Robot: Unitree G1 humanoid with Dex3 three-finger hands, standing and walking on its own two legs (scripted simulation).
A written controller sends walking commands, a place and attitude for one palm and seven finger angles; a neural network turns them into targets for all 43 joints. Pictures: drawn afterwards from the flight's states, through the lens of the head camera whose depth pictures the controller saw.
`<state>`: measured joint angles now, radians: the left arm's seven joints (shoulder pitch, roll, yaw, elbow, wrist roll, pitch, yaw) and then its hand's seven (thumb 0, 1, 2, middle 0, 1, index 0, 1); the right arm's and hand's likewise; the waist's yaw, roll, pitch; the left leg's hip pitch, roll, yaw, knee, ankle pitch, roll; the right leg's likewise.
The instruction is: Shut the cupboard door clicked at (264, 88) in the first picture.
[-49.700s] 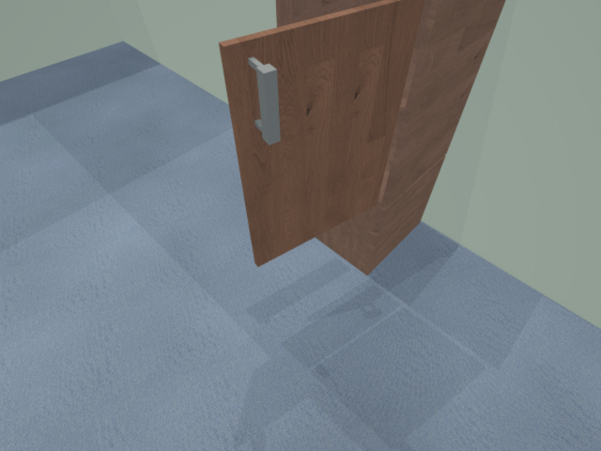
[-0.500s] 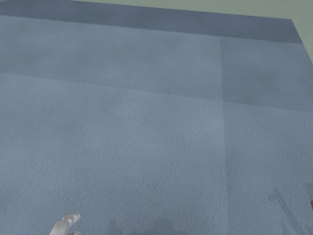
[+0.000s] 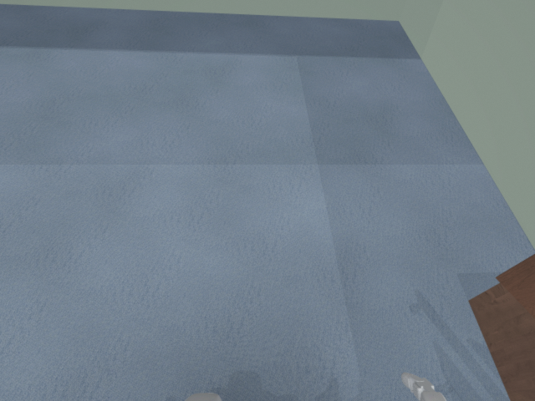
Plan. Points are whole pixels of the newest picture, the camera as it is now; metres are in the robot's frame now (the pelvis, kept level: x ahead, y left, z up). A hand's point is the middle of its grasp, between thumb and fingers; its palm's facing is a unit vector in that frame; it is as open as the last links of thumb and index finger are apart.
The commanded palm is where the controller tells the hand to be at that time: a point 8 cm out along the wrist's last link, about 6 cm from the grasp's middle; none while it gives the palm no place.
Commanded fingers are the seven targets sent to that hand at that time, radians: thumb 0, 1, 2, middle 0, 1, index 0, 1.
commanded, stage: turn to face it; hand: left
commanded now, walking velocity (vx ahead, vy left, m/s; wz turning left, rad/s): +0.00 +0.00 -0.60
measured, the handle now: out of the picture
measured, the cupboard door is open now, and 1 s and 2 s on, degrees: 26 26 26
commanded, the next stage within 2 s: take the last steps up to it in 1.56 s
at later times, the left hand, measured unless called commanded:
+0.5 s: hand (197, 364) +0.18 +0.13 -0.14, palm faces -0.30 -0.91 -0.29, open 7.4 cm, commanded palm none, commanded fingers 0.00 0.90 0.90 -0.20 -0.30 -0.20 -0.30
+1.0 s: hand (217, 319) +0.26 +0.11 -0.15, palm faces -0.54 -0.82 -0.22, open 7.4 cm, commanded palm none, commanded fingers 0.00 0.90 0.90 -0.20 -0.30 -0.20 -0.30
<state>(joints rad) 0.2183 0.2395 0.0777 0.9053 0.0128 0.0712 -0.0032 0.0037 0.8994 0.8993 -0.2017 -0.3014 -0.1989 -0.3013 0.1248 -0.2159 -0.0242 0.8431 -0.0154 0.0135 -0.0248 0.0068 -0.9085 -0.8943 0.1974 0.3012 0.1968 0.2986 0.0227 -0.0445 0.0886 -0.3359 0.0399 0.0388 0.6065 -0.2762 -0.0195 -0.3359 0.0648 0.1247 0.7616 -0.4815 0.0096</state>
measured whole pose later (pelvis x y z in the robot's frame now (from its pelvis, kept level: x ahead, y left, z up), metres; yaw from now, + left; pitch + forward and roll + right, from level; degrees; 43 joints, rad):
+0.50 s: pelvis +0.02 -0.04 +0.01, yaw -18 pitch +1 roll +1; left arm 0.16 0.21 0.05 0.86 0.02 0.04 0.00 0.00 0.90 0.90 -0.20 -0.30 -0.20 -0.30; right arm 0.19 -0.28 -0.06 0.91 -0.02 0.07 -0.02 0.01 -0.91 -0.89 0.20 0.30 0.20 0.30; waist -0.02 0.04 0.10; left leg -0.48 0.09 0.05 1.12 -0.45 -0.08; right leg -0.26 0.01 0.00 0.54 -0.30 -0.04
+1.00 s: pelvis +0.07 -0.02 +0.02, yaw -36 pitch +2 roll -2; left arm 0.16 0.28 0.10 0.88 0.02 0.09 -0.04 0.00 0.91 0.90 -0.20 -0.30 -0.19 -0.30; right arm 0.21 -0.20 -0.01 0.86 -0.03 0.02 -0.03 0.01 -0.90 -0.89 0.20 0.30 0.20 0.30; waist 0.01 -0.02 0.10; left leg -0.23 0.12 0.15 0.50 -0.29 -0.01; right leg -0.44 -0.02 -0.02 1.03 -0.47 0.06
